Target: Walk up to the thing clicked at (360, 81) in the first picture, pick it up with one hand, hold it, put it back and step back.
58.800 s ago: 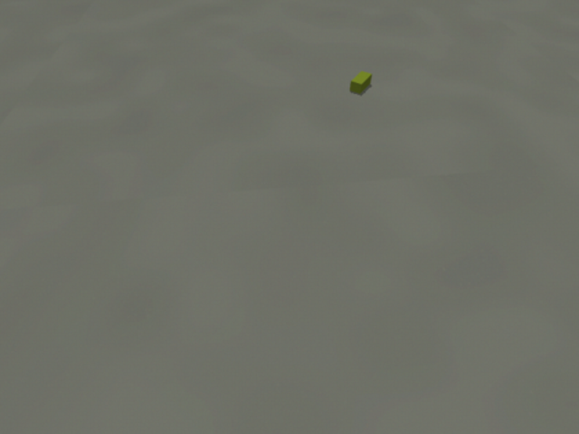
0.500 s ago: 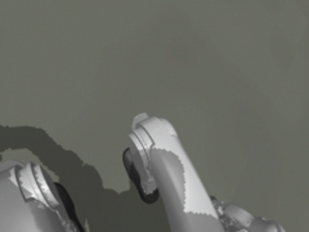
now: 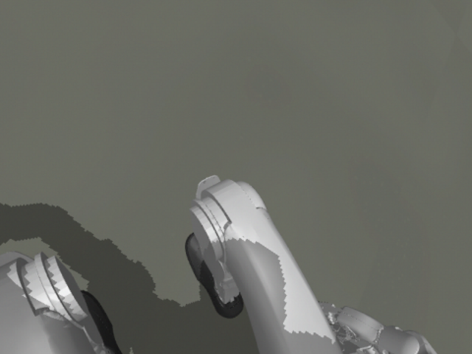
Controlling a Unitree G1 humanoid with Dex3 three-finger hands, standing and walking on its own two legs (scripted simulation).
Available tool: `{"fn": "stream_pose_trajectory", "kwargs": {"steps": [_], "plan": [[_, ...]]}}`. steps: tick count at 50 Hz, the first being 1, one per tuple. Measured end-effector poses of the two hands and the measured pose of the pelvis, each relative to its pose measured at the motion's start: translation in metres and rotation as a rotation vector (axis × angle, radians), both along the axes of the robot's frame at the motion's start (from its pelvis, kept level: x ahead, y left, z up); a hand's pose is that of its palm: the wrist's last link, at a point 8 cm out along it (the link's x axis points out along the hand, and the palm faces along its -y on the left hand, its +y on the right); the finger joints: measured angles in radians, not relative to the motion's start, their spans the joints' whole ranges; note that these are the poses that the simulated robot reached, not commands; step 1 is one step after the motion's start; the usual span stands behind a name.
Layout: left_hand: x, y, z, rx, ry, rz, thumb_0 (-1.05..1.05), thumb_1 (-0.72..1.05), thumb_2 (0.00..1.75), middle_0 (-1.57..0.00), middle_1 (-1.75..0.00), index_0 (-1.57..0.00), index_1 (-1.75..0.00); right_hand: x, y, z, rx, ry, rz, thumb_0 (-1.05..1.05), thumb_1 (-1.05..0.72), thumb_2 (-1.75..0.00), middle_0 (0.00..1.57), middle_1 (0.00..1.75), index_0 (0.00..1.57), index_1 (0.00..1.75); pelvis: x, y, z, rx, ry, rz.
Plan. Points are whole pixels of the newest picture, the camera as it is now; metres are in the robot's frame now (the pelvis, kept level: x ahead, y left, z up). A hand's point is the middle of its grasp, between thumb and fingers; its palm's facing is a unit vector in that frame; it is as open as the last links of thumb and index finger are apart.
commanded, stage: open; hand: left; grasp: from above
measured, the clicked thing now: out of the picture +0.41 +0.32 -0.27
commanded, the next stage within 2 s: withdraw in 1.22 s
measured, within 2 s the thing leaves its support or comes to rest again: rests again in 1.84 s
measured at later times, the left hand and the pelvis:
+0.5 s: hand out of the picture +0.41 +0.32 -0.23, palm faces +0.11 -0.51 -0.85, open 11.7 cm; pelvis +0.00 +0.00 +0.01, yaw +0 degrees
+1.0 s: hand out of the picture +0.40 +0.32 -0.24, palm faces +0.11 -0.51 -0.85, open 12.4 cm; pelvis +0.00 +0.00 +0.01, yaw +0 degrees
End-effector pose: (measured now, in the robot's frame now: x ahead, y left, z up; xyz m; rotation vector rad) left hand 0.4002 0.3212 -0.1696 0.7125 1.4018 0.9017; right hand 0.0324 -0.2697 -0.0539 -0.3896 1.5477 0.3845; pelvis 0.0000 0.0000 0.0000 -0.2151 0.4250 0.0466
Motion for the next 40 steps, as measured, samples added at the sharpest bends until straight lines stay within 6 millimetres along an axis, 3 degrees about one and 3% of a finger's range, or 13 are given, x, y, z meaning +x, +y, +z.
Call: {"fn": "stream_pose_trajectory", "kwargs": {"steps": [11, 40], "plan": [[0.001, 0.002, -0.004, -0.018, -0.001, -0.009, 0.01, -0.09, 0.68, -0.53, -0.67, -0.54, -0.69, 0.001, 0.001, 0.006, -0.012, 0.011, -0.001, 0.0, -0.93, -0.9, 0.19, 0.3, 0.19, 0.3, 0.001, 0.0, 0.004, -0.005, 0.008, -0.001], [-0.001, 0.009, -0.009, -0.019, -0.008, -0.003, 0.0, -0.25, 0.83, -0.34, -0.86, -0.33, -0.88, 0.007, 0.003, 0.014, -0.035, 0.013, 0.008, 0.0, -0.93, -0.91, 0.19, 0.29, 0.19, 0.3, 0.002, 0.001, 0.009, -0.013, 0.014, 0.002]]}}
